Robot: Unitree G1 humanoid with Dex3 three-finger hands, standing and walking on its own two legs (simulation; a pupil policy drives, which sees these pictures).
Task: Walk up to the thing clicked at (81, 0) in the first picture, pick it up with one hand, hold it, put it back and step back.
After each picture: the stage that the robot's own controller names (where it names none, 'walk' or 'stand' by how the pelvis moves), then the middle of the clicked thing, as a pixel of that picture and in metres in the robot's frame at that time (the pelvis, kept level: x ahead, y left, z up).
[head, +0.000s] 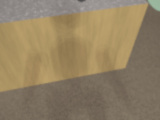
stand; out of the picture +1.06 +0.00 +0.06
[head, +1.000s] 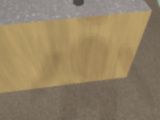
rise first; out of the picture +0.96 +0.05 +0.08
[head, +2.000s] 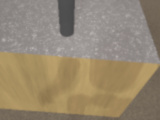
walk; (66, 9) +0.64 +0.13 +0.08
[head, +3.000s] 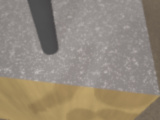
stand; (45, 25) +0.51 +0.16 +0.10
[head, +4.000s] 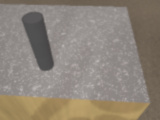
stand; (40, 45) +0.49 +0.18 +0.06
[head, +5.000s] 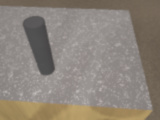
stand; (41, 49) +0.47 +0.17 +0.06
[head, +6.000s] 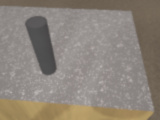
stand; (43, 49) +0.47 +0.17 +0.06
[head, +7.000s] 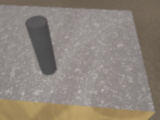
stand; (43, 49) +0.46 +0.16 +0.06
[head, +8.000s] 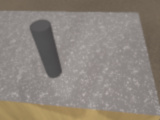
rise first; (48, 52) +0.46 +0.17 +0.06
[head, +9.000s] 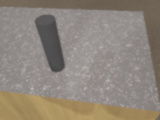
go down; (52, 46) +0.48 +0.17 +0.06
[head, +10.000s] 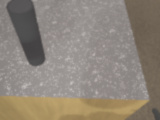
go down; (30, 37) +0.48 +0.15 +0.07
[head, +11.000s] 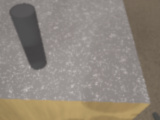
go down; (31, 41) +0.47 +0.16 +0.08
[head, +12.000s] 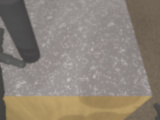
close in; (21, 32) +0.47 +0.17 +0.11
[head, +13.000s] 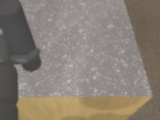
lift; (22, 41) +0.44 +0.17 +0.11
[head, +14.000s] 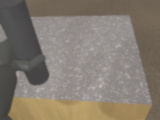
lift; (26, 47) +0.34 +0.16 +0.22
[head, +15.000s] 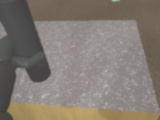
hold; (27, 44) +0.34 +0.16 +0.24
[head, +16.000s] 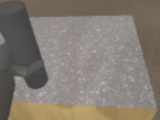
hold; (26, 51) +0.33 +0.16 +0.21
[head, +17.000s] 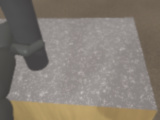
crouch; (26, 31) +0.36 +0.16 +0.26
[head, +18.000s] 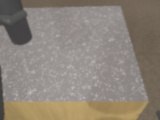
crouch; (8, 3) +0.47 +0.19 +0.26
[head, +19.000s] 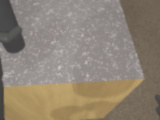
lower; (2, 18) +0.50 +0.19 +0.13
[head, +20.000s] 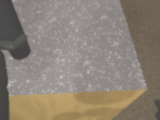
lower; (8, 26) +0.48 +0.18 +0.12
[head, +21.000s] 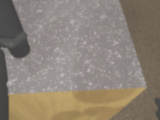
lower; (8, 24) +0.49 +0.18 +0.12
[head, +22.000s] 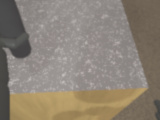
lower; (10, 24) +0.49 +0.18 +0.12
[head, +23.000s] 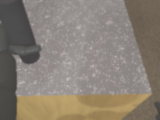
open; (20, 33) +0.47 +0.17 +0.11
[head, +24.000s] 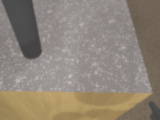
sink last; (25, 26) +0.47 +0.15 +0.11
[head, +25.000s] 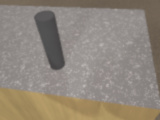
sink last; (51, 43) +0.49 +0.17 +0.08
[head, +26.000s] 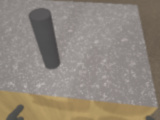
stand; (47, 42) +0.48 +0.16 +0.07
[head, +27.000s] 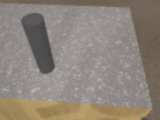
stand; (40, 47) +0.47 +0.17 +0.06
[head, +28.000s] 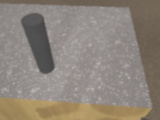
stand; (40, 47) +0.47 +0.17 +0.06
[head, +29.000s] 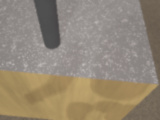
walk; (48, 20) +0.53 +0.13 +0.09
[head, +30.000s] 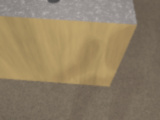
walk; out of the picture +0.82 +0.17 +0.09
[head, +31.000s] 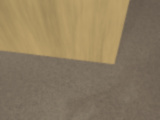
stand; out of the picture +1.21 +0.11 +0.09
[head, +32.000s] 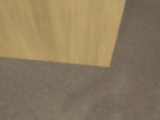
stand; out of the picture +1.16 +0.13 +0.07
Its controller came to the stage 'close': yes
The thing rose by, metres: 0.20
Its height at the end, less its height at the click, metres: +0.00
